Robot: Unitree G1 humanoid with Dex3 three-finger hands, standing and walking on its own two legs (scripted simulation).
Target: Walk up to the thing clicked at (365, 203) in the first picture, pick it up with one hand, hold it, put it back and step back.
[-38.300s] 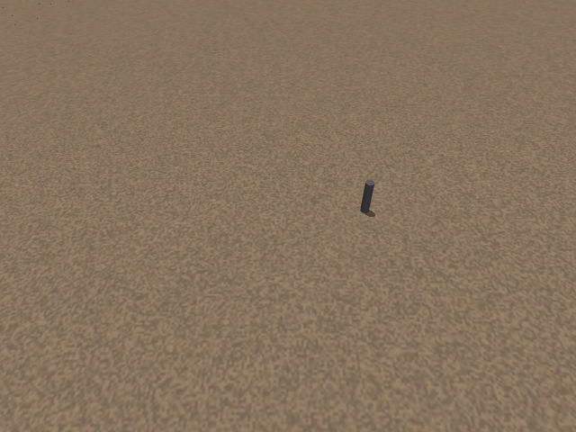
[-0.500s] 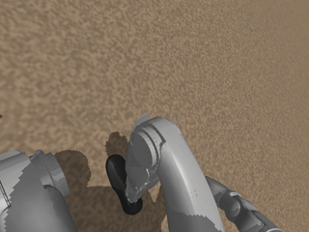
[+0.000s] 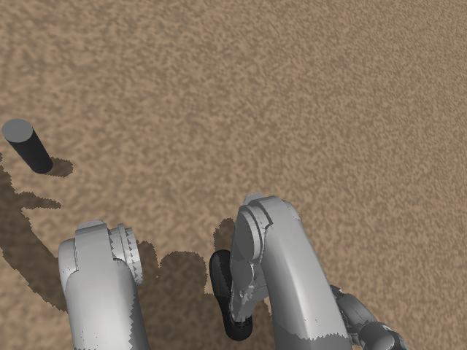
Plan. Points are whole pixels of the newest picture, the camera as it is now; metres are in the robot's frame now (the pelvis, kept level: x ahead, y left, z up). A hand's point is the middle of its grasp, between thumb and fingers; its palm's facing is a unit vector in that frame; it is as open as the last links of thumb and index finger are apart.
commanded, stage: home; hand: left
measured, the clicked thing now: (31, 150) +0.48 +0.29 -0.24
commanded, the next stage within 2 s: none
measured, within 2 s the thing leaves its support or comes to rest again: neither
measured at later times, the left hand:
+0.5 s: hand out of the picture +0.31 +0.33 +0.08, palm faces +0.24 -0.85 -0.46, open 17.2 cm
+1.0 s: hand out of the picture +0.26 +0.24 +0.28, palm faces +0.30 -0.89 -0.33, open 17.4 cm
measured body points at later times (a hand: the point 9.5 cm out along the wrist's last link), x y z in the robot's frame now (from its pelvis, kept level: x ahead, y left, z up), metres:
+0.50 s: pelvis +0.02 -0.01 +0.18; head +0.20 +0.05 +0.58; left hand +0.29 +0.37 +0.11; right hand +0.22 -0.24 +0.05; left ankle +0.08 +0.12 -0.29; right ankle +0.13 -0.13 -0.29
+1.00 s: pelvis +0.09 +0.00 +0.36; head +0.14 +0.02 +0.81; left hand +0.24 +0.29 +0.30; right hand +0.27 -0.22 +0.28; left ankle +0.08 +0.12 -0.29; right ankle +0.13 -0.13 -0.29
